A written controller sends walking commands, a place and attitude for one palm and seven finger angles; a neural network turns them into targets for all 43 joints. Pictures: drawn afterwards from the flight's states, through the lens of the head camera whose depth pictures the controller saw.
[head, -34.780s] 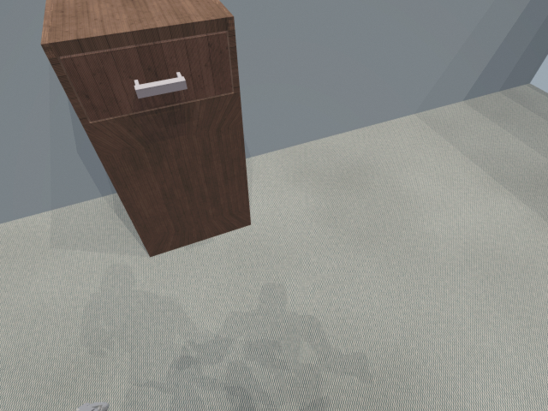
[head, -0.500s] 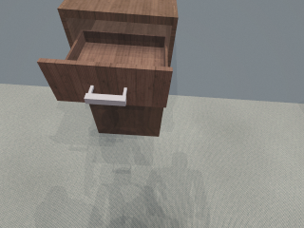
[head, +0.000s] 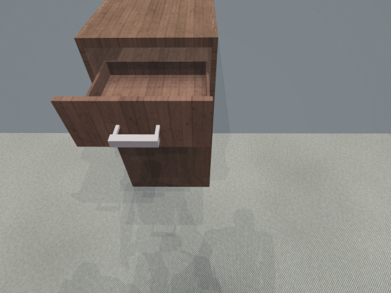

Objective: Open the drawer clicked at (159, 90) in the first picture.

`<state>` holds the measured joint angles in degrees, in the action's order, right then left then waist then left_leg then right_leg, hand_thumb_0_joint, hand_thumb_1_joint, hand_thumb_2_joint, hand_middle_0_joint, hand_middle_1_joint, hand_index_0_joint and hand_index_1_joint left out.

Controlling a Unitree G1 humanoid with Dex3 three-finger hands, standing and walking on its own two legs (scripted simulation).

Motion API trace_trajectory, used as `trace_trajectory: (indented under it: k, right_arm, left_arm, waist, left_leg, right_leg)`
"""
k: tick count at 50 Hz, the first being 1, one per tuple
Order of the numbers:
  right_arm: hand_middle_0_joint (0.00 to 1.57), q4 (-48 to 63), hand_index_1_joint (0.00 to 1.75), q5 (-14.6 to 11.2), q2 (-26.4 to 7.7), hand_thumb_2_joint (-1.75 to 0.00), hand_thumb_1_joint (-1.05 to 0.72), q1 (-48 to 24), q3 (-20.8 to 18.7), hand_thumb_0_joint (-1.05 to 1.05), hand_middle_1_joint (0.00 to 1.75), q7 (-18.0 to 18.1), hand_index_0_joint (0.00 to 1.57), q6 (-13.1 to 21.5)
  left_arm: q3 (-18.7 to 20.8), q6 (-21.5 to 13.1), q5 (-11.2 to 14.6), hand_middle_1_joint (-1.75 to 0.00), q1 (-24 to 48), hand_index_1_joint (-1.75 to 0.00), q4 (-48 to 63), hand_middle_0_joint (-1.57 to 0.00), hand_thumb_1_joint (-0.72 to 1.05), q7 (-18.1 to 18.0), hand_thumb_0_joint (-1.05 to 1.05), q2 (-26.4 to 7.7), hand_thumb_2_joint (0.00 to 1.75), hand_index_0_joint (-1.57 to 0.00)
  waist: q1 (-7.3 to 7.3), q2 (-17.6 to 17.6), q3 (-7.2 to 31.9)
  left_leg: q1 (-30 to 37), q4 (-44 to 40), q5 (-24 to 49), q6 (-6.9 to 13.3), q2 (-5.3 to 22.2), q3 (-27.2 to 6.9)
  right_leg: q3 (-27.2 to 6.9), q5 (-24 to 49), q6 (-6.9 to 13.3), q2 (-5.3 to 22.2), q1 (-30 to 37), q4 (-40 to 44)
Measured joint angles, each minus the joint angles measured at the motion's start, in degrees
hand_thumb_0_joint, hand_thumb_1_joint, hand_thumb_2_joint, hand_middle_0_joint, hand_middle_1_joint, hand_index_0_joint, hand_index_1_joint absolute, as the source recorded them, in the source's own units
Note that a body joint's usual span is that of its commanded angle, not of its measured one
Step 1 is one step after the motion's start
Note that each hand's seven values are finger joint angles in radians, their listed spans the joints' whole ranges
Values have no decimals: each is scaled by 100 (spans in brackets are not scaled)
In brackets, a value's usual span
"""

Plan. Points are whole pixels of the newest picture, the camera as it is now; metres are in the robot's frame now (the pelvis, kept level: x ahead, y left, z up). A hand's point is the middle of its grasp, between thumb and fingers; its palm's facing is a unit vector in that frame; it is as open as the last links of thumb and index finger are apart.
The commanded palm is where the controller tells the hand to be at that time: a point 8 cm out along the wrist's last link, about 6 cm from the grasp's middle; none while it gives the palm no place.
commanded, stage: let the arm hang, fingers relaxed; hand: left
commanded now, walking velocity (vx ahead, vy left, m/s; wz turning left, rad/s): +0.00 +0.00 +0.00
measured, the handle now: (135, 134) +0.50 +0.20 +0.01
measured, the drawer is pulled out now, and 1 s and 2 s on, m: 0.28 0.28 0.28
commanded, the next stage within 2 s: look to check the result in 0.22 s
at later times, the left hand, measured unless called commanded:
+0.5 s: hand out of the picture +0.00 +0.16 -0.17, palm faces +0.03 -0.98 -0.20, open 7.3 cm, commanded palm none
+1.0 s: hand out of the picture +0.02 +0.16 -0.17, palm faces +0.03 -0.98 -0.21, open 7.3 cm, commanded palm none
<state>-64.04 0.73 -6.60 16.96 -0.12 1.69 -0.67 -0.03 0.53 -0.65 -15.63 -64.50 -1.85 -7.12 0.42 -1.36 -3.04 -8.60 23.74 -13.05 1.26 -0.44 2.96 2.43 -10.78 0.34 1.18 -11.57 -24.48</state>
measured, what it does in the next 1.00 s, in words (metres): stands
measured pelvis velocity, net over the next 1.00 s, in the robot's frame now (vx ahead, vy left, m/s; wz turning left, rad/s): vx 0.02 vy -0.02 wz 0.00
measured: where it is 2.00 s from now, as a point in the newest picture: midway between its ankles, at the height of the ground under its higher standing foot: outside the picture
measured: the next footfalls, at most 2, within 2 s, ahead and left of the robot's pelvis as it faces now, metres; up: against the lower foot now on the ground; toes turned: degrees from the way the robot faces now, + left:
none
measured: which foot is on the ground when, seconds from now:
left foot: down 0.00-1.00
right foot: down 0.00-1.00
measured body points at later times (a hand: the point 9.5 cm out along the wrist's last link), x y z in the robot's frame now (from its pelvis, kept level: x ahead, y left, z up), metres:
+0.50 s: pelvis +0.01 -0.02 +0.00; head +0.03 -0.02 +0.45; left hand +0.00 +0.21 -0.16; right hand -0.02 -0.23 -0.16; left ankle +0.00 +0.11 -0.74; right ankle +0.03 -0.12 -0.74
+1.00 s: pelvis +0.02 -0.02 +0.00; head +0.04 -0.03 +0.45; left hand +0.02 +0.21 -0.15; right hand +0.01 -0.24 -0.16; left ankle +0.00 +0.11 -0.74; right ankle +0.03 -0.12 -0.74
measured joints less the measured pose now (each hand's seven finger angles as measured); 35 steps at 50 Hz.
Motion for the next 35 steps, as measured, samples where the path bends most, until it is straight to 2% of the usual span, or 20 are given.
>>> trace_trajectory:
  k: [12,35]
  right_arm:
    - [20,-20,30,-4,-115,-89,-91,40,-57,0,30,23,20,8]
    - [20,-29,30,-3,-80,-89,-90,-53,-59,0,30,26,20,-3]
  left_arm:
    - [70,-23,16,-30,77,-30,12,-20,92,16,0,-122,89,-20]
    - [80,-28,28,-30,43,-30,-59,-20,91,17,0,-74,89,-20]
  waist:
    - [28,51,-61]
    - [10,8,-130]
  left_leg:
    - [42,-38,-5,-85,86,-46]
    - [107,-133,-4,-167,170,-82]
  right_leg:
    - [49,-1,80,-86,66,75]
    - [88,6,154,-174,147,198]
